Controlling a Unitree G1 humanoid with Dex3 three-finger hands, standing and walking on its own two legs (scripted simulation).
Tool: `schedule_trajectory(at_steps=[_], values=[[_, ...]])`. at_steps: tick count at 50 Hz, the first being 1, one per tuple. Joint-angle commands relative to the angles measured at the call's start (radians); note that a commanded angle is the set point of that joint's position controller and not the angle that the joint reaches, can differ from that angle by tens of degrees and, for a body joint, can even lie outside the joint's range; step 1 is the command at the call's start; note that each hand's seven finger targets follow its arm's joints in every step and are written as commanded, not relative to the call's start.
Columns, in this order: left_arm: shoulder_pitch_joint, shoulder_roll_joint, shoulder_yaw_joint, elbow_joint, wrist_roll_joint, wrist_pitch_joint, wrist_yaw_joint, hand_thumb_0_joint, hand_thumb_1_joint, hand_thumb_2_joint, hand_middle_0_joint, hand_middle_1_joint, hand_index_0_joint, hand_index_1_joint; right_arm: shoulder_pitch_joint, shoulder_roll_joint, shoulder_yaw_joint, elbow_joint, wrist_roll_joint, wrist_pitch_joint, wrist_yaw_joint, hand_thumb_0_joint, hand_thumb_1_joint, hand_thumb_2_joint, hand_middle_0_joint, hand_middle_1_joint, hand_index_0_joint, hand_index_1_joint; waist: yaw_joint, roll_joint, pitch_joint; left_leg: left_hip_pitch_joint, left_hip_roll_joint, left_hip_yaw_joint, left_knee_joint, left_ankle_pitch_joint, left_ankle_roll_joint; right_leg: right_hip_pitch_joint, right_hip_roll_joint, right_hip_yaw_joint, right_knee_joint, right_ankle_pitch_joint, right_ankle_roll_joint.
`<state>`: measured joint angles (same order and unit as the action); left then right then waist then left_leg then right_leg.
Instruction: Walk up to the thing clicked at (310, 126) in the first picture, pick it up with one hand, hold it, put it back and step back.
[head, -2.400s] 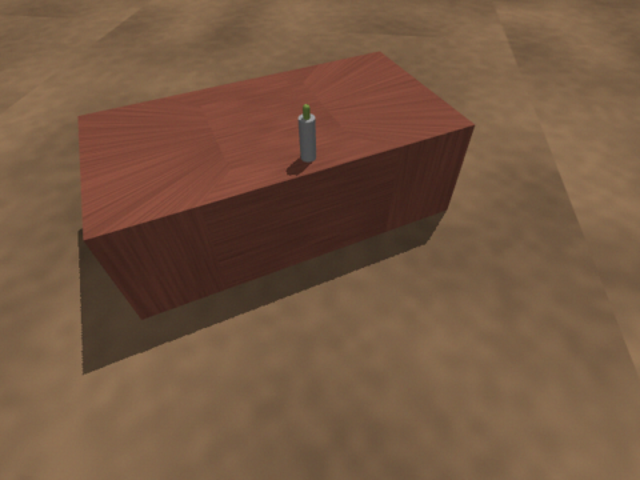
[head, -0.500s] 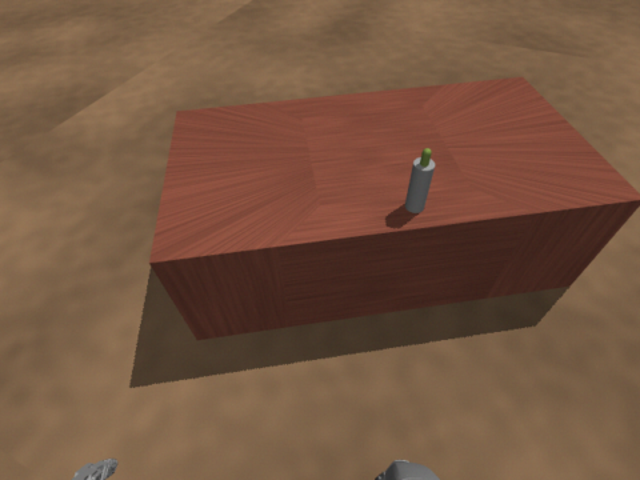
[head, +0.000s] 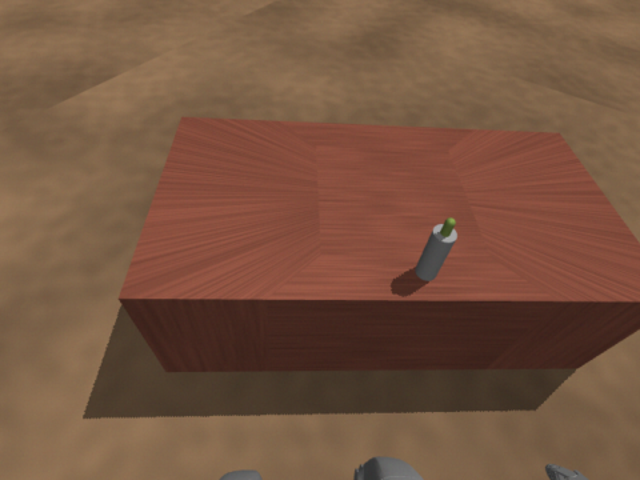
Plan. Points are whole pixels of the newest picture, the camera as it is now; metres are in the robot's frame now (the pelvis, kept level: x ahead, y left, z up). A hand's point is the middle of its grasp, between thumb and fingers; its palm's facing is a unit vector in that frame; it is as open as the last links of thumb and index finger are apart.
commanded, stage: walk up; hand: right
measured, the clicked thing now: (437, 247) +0.61 -0.27 -0.21
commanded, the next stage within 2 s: stand in 1.78 s
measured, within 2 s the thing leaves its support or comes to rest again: neither
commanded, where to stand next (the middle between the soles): +0.21 -0.06 m, yaw +2 degrees
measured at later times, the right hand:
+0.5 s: hand (553, 436) +0.21 -0.35 -0.15, palm faces -0.12 +0.92 -0.38, open 7.4 cm
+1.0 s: hand (518, 383) +0.28 -0.31 -0.13, palm faces -0.11 +0.94 -0.33, open 7.4 cm
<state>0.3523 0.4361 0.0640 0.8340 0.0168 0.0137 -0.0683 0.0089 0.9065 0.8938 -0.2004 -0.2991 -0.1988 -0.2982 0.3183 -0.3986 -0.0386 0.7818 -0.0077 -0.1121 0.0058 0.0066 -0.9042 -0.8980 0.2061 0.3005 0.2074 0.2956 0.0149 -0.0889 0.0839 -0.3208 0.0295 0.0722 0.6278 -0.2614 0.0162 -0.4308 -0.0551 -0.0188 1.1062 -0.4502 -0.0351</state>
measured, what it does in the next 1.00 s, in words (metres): walks ahead: right foot, then left foot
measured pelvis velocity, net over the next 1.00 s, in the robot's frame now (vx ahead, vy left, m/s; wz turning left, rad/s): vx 0.15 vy -0.07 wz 0.07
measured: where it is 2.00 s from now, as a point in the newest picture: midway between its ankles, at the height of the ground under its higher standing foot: outside the picture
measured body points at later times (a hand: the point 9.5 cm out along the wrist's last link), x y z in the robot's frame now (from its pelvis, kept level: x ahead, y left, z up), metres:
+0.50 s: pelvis +0.12 -0.08 -0.01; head +0.15 -0.09 +0.44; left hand +0.15 +0.25 -0.11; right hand +0.21 -0.40 -0.12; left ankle +0.19 +0.04 -0.72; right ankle +0.14 -0.21 -0.72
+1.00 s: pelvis +0.15 -0.07 +0.01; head +0.16 -0.07 +0.46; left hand +0.22 +0.25 -0.11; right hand +0.29 -0.36 -0.11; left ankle +0.19 +0.04 -0.72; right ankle +0.14 -0.21 -0.72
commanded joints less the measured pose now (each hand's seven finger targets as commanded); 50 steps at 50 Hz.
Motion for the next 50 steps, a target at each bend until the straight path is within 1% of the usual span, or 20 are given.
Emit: schedule_trajectory(at_steps=[1, 3, 6, 9, 10, 11, 12, 13, 16, 21, 24, 25, 26, 27, 28, 30, 32, 33, 39, 50], values=[[0.037, 0.175, 0.066, -0.082, -0.003, -0.034, -0.005, 0.0, 0.9, 0.9, -0.2, -0.3, -0.2, -0.3, 0.058, -0.311, -0.097, -0.054, -0.001, -0.014, -0.022, 0.0, -0.9, -0.9, 0.2, 0.3, 0.2, 0.3, -0.016, 0.262, -0.029, 0.065, 0.246, -0.235, -0.263, 0.159, 0.22, -0.089, -0.074, 0.033, -0.146, 0.052, 0.021], [-0.007, 0.167, 0.068, -0.094, 0.001, -0.034, -0.017, 0.0, 0.9, 0.9, -0.2, -0.3, -0.2, -0.3, 0.052, -0.33, -0.104, -0.058, -0.005, -0.016, -0.016, 0.0, -0.9, -0.9, 0.2, 0.3, 0.2, 0.3, -0.026, 0.284, -0.027, 0.022, 0.24, -0.217, -0.273, 0.056, 0.216, -0.037, -0.075, 0.015, -0.254, 0.099, 0.019], [0.017, 0.175, 0.079, -0.071, 0.001, -0.044, -0.021, 0.0, 0.9, 0.9, -0.2, -0.3, -0.2, -0.3, -0.018, -0.34, -0.105, -0.065, -0.005, -0.008, -0.005, 0.0, -0.9, -0.9, 0.2, 0.3, 0.2, 0.3, 0.012, 0.299, -0.044, -0.069, 0.196, -0.18, -0.244, -0.159, 0.181, 0.102, -0.037, -0.042, -0.379, 0.165, 0.007], [0.12, 0.212, 0.101, -0.01, 0.011, -0.065, 0.007, 0.0, 0.9, 0.9, -0.2, -0.3, -0.2, -0.3, -0.007, -0.244, -0.069, -0.065, -0.01, 0.022, -0.005, 0.0, -0.9, -0.9, 0.2, 0.3, 0.2, 0.3, 0.074, 0.085, -0.084, -0.26, 0.095, -0.08, 0.072, -0.216, 0.113, 0.398, 0.041, -0.075, -0.501, 0.135, 0.009], [0.174, 0.275, 0.117, -0.008, 0.022, -0.076, 0.021, 0.0, 0.9, 0.9, -0.2, -0.3, -0.2, -0.3, 0.004, -0.163, -0.042, -0.075, -0.006, 0.027, -0.005, 0.0, -0.9, -0.9, 0.2, 0.3, 0.2, 0.3, 0.11, -0.158, -0.059, -0.381, 0.009, 0.002, 0.375, -0.236, 0.065, 0.422, -0.134, 0.21, -0.689, -0.093, -0.046], [0.148, 0.352, 0.118, -0.042, 0.016, -0.086, 0.029, 0.0, 0.9, 0.9, -0.2, -0.3, -0.2, -0.3, -0.015, -0.163, -0.04, -0.089, -0.002, 0.032, -0.016, 0.0, -0.9, -0.9, 0.2, 0.3, 0.2, 0.3, 0.101, -0.258, -0.037, -0.494, -0.053, -0.035, 0.539, -0.326, 0.025, 0.336, -0.378, 0.627, -0.884, -0.209, -0.171], [0.058, 0.359, 0.108, -0.066, 0.009, -0.082, 0.028, 0.0, 0.9, 0.9, -0.2, -0.3, -0.2, -0.3, -0.047, -0.248, -0.068, -0.07, -0.008, 0.036, -0.024, 0.0, -0.9, -0.9, 0.2, 0.3, 0.2, 0.3, 0.077, -0.146, 0.029, -0.438, 0.017, -0.144, 0.582, -0.295, 0.018, 0.2, -0.417, 0.682, -0.906, -0.245, -0.248], [0.025, 0.314, 0.1, -0.074, -0.001, -0.078, 0.031, 0.0, 0.9, 0.9, -0.2, -0.3, -0.2, -0.3, -0.01, -0.279, -0.074, -0.034, 0.01, 0.03, -0.02, 0.0, -0.9, -0.9, 0.2, 0.3, 0.2, 0.3, 0.048, -0.049, 0.038, -0.393, 0.023, -0.162, 0.565, -0.236, 0.015, 0.199, -0.35, 0.533, -0.86, -0.133, -0.246], [-0.042, 0.259, 0.074, -0.062, -0.004, -0.083, 0.045, 0.0, 0.9, 0.9, -0.2, -0.3, -0.2, -0.3, 0.084, -0.236, -0.063, 0.042, 0.009, 0.032, -0.009, 0.0, -0.9, -0.9, 0.2, 0.3, 0.2, 0.3, 0.002, -0.11, -0.013, -0.265, 0.054, -0.091, 0.396, -0.168, 0.011, 0.152, -0.247, 0.247, -0.748, 0.164, -0.196], [-0.079, 0.24, 0.041, -0.055, -0.006, -0.088, 0.064, 0.0, 0.9, 0.9, -0.2, -0.3, -0.2, -0.3, 0.027, -0.177, -0.053, 0.051, -0.001, 0.059, 0.0, 0.0, -0.9, -0.9, 0.2, 0.3, 0.2, 0.3, -0.001, -0.086, -0.085, -0.064, 0.023, -0.038, 0.14, -0.077, 0.011, 0.136, -0.24, 0.116, -0.607, 0.611, -0.175], [-0.119, 0.212, 0.015, -0.057, -0.025, -0.075, 0.074, 0.0, 0.9, 0.9, -0.2, -0.3, -0.2, -0.3, 0.031, -0.192, -0.061, 0.065, -0.007, 0.058, -0.008, 0.0, -0.9, -0.9, 0.2, 0.3, 0.2, 0.3, -0.037, -0.01, -0.127, 0.099, -0.013, -0.034, -0.046, 0.151, 0.044, 0.08, -0.202, 0.066, -0.459, 0.578, -0.11], [-0.093, 0.187, 0.003, -0.051, -0.029, -0.071, 0.076, 0.0, 0.9, 0.9, -0.2, -0.3, -0.2, -0.3, 0.002, -0.238, -0.072, 0.058, -0.013, 0.057, -0.012, 0.0, -0.9, -0.9, 0.2, 0.3, 0.2, 0.3, -0.024, 0.083, -0.128, 0.141, 0.059, -0.138, -0.074, 0.264, 0.07, 0.016, -0.155, 0.035, -0.413, 0.458, -0.065], [-0.067, 0.152, -0.005, -0.052, -0.035, -0.066, 0.077, 0.0, 0.9, 0.9, -0.2, -0.3, -0.2, -0.3, -0.043, -0.281, -0.078, 0.032, -0.016, 0.056, -0.013, 0.0, -0.9, -0.9, 0.2, 0.3, 0.2, 0.3, 0.003, 0.192, -0.155, 0.153, 0.197, -0.337, -0.127, 0.293, 0.128, -0.015, -0.066, -0.013, -0.342, 0.256, -0.006], [-0.044, 0.162, -0.003, -0.019, -0.045, -0.051, 0.083, 0.0, 0.9, 0.9, -0.2, -0.3, -0.2, -0.3, -0.092, -0.306, -0.073, 0.02, 0.004, 0.058, -0.012, 0.0, -0.9, -0.9, 0.2, 0.3, 0.2, 0.3, 0.007, 0.231, -0.175, 0.076, 0.278, -0.433, -0.15, 0.238, 0.238, 0.073, 0.015, -0.036, -0.288, 0.006, 0.012], [-0.054, 0.172, 0.001, 0.013, -0.035, -0.05, 0.089, 0.0, 0.9, 0.9, -0.2, -0.3, -0.2, -0.3, -0.112, -0.283, -0.067, 0.035, 0.004, 0.064, -0.009, 0.0, -0.9, -0.9, 0.2, 0.3, 0.2, 0.3, 0.012, 0.222, -0.163, 0.032, 0.271, -0.429, -0.151, 0.208, 0.25, 0.114, 0.009, -0.016, -0.306, -0.071, 0.007], [-0.046, 0.171, -0.003, 0.048, -0.026, -0.058, 0.088, 0.0, 0.9, 0.9, -0.2, -0.3, -0.2, -0.3, -0.179, -0.245, -0.047, 0.043, 0.005, 0.08, -0.01, 0.0, -0.9, -0.9, 0.2, 0.3, 0.2, 0.3, 0.029, 0.206, -0.138, -0.046, 0.183, -0.292, -0.117, 0.138, 0.167, 0.19, -0.006, 0.0, -0.461, 0.068, -0.003], [-0.084, 0.238, 0.009, 0.062, -0.008, -0.077, 0.088, 0.0, 0.9, 0.9, -0.2, -0.3, -0.2, -0.3, -0.206, -0.187, -0.027, 0.059, 0.014, 0.089, -0.005, 0.0, -0.9, -0.9, 0.2, 0.3, 0.2, 0.3, 0.019, 0.115, -0.087, -0.068, 0.064, -0.167, 0.005, 0.098, 0.048, 0.151, -0.143, 0.188, -0.647, 0.161, -0.057], [-0.132, 0.265, 0.015, 0.065, -0.007, -0.079, 0.087, 0.0, 0.9, 0.9, -0.2, -0.3, -0.2, -0.3, -0.184, -0.192, -0.028, 0.08, 0.015, 0.092, -0.004, 0.0, -0.9, -0.9, 0.2, 0.3, 0.2, 0.3, -0.01, 0.085, -0.07, -0.011, 0.032, -0.128, 0.036, 0.084, 0.028, 0.098, -0.191, 0.227, -0.648, 0.225, -0.095], [-0.206, 0.187, -0.016, 0.114, -0.015, -0.079, 0.087, 0.0, 0.9, 0.9, -0.2, -0.3, -0.2, -0.3, -0.232, -0.195, -0.023, 0.15, 0.016, 0.083, 0.003, 0.0, -0.9, -0.9, 0.2, 0.3, 0.2, 0.3, -0.01, 0.069, -0.157, 0.133, 0.1, -0.178, -0.08, 0.253, 0.076, 0.172, -0.09, 0.06, -0.624, 0.316, -0.005], [-0.286, 0.155, -0.033, 0.209, -0.019, -0.064, 0.079, 0.0, 0.9, 0.9, -0.2, -0.3, -0.2, -0.3, -0.331, -0.183, -0.001, 0.252, 0.007, 0.089, 0.006, 0.0, -0.9, -0.9, 0.2, 0.3, 0.2, 0.3, 0.007, 0.123, -0.115, 0.139, 0.116, -0.201, -0.288, 0.13, 0.037, 0.267, -0.077, 0.039, -0.749, 0.234, 0.011]])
